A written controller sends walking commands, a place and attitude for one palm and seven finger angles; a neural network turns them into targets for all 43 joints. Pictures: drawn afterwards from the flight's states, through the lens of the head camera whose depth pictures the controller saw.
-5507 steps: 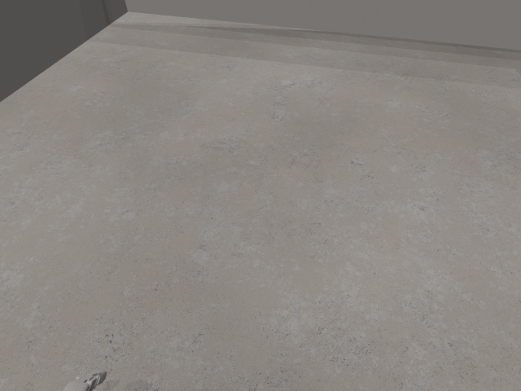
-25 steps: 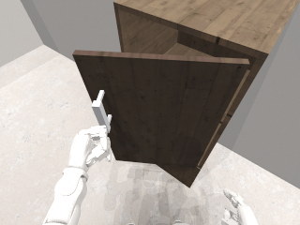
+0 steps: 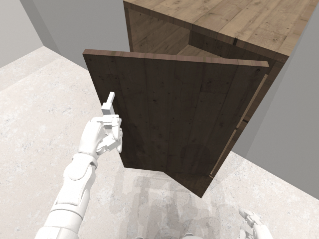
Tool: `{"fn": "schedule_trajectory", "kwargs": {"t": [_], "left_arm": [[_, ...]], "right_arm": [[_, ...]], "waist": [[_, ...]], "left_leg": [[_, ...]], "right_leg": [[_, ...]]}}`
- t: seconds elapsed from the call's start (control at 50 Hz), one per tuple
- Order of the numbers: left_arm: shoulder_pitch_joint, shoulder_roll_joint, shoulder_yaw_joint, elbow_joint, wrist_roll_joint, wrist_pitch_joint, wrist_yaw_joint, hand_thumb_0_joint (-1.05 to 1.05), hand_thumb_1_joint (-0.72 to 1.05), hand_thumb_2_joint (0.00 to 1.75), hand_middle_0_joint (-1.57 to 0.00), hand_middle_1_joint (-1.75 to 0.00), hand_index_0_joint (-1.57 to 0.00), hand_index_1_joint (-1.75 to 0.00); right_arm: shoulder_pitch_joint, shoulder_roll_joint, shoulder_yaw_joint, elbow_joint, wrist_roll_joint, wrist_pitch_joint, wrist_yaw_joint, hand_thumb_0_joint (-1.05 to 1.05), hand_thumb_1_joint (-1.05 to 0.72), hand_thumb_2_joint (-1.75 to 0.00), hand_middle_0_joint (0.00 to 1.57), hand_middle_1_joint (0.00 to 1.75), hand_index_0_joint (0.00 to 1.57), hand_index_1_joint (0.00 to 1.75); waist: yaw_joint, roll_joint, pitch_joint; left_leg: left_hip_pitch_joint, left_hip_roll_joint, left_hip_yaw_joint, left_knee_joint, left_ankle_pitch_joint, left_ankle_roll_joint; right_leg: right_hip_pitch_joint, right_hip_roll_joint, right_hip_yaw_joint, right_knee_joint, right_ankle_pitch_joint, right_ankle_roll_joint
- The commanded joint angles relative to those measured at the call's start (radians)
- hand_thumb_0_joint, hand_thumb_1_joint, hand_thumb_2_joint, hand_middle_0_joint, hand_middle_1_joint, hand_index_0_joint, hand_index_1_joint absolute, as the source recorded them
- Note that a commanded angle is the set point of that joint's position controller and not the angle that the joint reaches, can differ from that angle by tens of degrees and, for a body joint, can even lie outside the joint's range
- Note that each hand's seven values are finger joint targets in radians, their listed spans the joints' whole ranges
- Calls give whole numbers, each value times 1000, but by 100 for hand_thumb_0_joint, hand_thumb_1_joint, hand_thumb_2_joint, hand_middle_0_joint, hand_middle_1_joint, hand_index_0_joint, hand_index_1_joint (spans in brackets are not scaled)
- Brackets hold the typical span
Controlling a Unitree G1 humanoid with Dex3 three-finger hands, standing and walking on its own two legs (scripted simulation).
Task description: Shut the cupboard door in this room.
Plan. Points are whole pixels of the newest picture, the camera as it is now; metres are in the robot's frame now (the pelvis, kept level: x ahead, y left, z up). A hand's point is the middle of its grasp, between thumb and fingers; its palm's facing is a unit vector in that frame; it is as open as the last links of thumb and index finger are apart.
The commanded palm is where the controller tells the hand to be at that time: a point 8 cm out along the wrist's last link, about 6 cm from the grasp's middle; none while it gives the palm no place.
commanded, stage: push the door shut along its arc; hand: left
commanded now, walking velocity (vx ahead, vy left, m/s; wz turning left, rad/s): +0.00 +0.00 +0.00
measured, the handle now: (113, 115) +0.42 +0.14 +0.06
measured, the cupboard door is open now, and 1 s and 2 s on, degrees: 29 14 0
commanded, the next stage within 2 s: pull the fist back off the door in 1.50 s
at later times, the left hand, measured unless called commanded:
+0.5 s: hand (131, 121) +0.40 +0.09 +0.06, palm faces -0.29 -0.96 -0.06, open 3.1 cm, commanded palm +0.40 +0.13 +0.07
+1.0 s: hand (147, 105) +0.45 +0.05 +0.06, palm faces -0.40 -0.92 -0.04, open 3.1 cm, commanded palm +0.46 +0.10 +0.07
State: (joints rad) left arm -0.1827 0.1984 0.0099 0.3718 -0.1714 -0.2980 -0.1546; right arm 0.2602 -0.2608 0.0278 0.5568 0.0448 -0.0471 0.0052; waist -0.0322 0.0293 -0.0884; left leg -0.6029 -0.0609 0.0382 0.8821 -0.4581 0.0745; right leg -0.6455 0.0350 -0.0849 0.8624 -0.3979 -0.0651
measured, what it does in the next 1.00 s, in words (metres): stands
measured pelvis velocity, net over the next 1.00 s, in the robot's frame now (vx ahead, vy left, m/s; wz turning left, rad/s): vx -0.01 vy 0.00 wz -0.02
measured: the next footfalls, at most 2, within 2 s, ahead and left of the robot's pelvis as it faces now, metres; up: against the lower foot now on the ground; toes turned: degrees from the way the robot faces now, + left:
none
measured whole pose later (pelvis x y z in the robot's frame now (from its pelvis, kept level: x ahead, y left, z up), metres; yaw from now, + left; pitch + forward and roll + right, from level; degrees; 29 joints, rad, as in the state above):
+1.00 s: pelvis -0.01 +0.00 -0.01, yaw -1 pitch +16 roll +0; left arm -0.82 0.27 0.11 1.05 -0.13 -0.37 -0.32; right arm 0.37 -0.28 0.02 0.63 0.03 0.02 0.02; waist -0.15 0.02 -0.08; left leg -0.75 -0.05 0.06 0.93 -0.46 0.08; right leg -0.80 0.04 -0.07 0.91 -0.39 -0.07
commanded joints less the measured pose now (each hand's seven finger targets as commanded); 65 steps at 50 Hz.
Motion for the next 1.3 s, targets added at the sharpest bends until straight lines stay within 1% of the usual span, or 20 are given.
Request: {"fn": "schedule_trajectory", "kwargs": {"t": [0.0,0.1,0.16,0.22,0.34,0.4,0.48,0.56,0.64,0.68,0.72,0.76,0.82,0.9,0.94,0.98,1.02,1.16,1.22,1.28], "left_arm": [[-323,69,12,-155,-11,-33,-31,0,90,90,-130,-150,-130,-150],[-470,64,0,-123,-13,-70,-35,0,90,90,-130,-150,-130,-150],[-534,27,-46,-86,-4,-82,-43,0,90,90,-130,-150,-130,-150],[-657,6,-73,-11,1,-88,-45,0,90,90,-130,-150,-130,-150],[-830,27,-49,133,8,-103,-49,0,90,90,-130,-150,-130,-150],[-932,-6,-75,234,15,-113,-60,0,90,90,-130,-150,-130,-150],[-994,62,-2,314,16,-130,-70,0,90,90,-130,-150,-130,-150],[-1006,52,8,368,6,-137,-94,0,90,90,-130,-150,-130,-150],[-990,195,147,431,6,-138,-89,0,90,90,-130,-150,-130,-150],[-1004,210,152,422,17,-152,-95,0,90,90,-130,-150,-130,-150],[-1040,174,118,408,21,-167,-104,0,90,90,-130,-150,-130,-150],[-1022,206,142,399,25,-176,-114,0,90,90,-130,-150,-130,-150],[-1046,171,102,408,24,-165,-138,0,90,90,-130,-150,-130,-150],[-1102,223,134,461,17,-138,-159,0,90,90,-130,-150,-130,-150],[-1120,236,140,457,12,-135,-174,0,90,90,-130,-150,-130,-150],[-1155,216,117,487,3,-125,-192,0,90,90,-130,-150,-130,-150],[-1188,248,132,495,2,-126,-205,0,90,90,-130,-150,-130,-150],[-1339,206,75,529,-8,-123,-242,0,90,90,-130,-150,-130,-150],[-1380,196,60,580,-10,-97,-251,0,90,90,-130,-150,-130,-150],[-1451,184,45,581,-11,-86,-257,0,90,90,-130,-150,-130,-150]], "right_arm": [[-3,-127,-53,-139,3,-35,-9,0,-90,-90,20,30,20,30],[15,-132,-55,-116,1,-38,-11,0,-90,-90,20,30,20,30],[23,-136,-57,-105,2,-40,-6,0,-90,-90,20,30,20,30],[33,-144,-57,-84,3,-37,-4,0,-90,-90,20,30,20,30],[67,-164,-62,-50,-2,-33,-7,0,-90,-90,20,30,20,30],[83,-165,-64,-24,-2,-30,-3,0,-90,-90,20,30,20,30],[119,-175,-70,-8,-11,-25,2,0,-90,-90,20,30,20,30],[145,-173,-70,-5,-15,-14,9,0,-90,-90,20,30,20,30],[173,-180,-69,-15,-22,9,10,0,-90,-90,20,30,20,30],[174,-174,-65,-22,-22,15,10,0,-90,-90,20,30,20,30],[176,-166,-66,-23,-23,17,15,0,-90,-90,20,30,20,30],[186,-170,-71,-26,-23,22,15,0,-90,-90,20,30,20,30],[193,-168,-72,-21,-21,28,18,0,-90,-90,20,30,20,30],[208,-173,-68,-12,-17,38,8,0,-90,-90,20,30,20,30],[206,-176,-68,-15,-15,37,0,0,-90,-90,20,30,20,30],[199,-171,-62,-3,-15,35,-2,0,-90,-90,20,30,20,30],[202,-177,-61,2,-14,32,-7,0,-90,-90,20,30,20,30],[199,-180,-61,29,-15,8,-16,0,-90,-90,20,30,20,30],[202,-186,-60,47,-15,2,-19,0,-90,-90,20,30,20,30],[203,-188,-60,59,-17,-10,-24,0,-90,-90,20,30,20,30]], "waist": [[-38,-55,-262],[-62,-58,-279],[-74,0,-278],[-102,-15,-249],[-114,-9,-293],[-138,-15,-296],[-121,1,-371],[-120,-8,-407],[-99,-91,-403],[-95,-70,-414],[-106,-32,-416],[-98,-15,-450],[-118,-2,-451],[-138,-55,-425],[-138,-42,-454],[-151,-33,-431],[-156,-37,-427],[-197,14,-459],[-223,-20,-435],[-237,3,-472]], "left_leg": [[93,45,-82,-120,298,-45],[135,55,-109,-123,287,-50],[189,62,-131,-124,294,-60],[189,68,-158,-137,214,-62],[211,65,-192,-142,196,-69],[219,70,-211,-137,174,-72],[239,64,-208,-119,273,-81],[241,64,-190,-89,408,-80],[115,45,-134,-79,380,-50],[87,43,-120,-77,369,-47],[91,42,-108,-66,368,-45],[116,46,-109,-55,409,-47],[124,48,-108,-47,403,-45],[39,35,-87,-43,341,-27],[45,31,-85,-35,360,-23],[30,30,-85,-31,330,-23],[4,29,-84,-23,306,-21],[21,30,-101,21,294,-18],[-23,32,-102,40,248,-13],[-24,31,-107,64,248,-10]], "right_leg": [[178,-39,91,-112,297,40],[120,-31,76,-102,246,35],[46,-27,64,-93,207,30],[-21,-22,54,-95,135,30],[-69,-19,47,-70,121,26],[-124,-19,46,-59,112,28],[-103,-17,47,-41,156,20],[-83,-15,47,-30,228,23],[40,-12,64,-38,288,25],[68,-15,77,-35,309,25],[53,-14,82,-35,317,28],[56,-11,85,-30,344,27],[36,-8,83,-35,342,30],[95,-7,102,-52,359,35],[109,-7,103,-47,387,33],[95,-8,108,-56,369,36],[97,-9,119,-59,351,36],[1,-8,116,-36,305,34],[-31,-7,121,-42,252,38],[-58,-7,121,-27,241,37]]}}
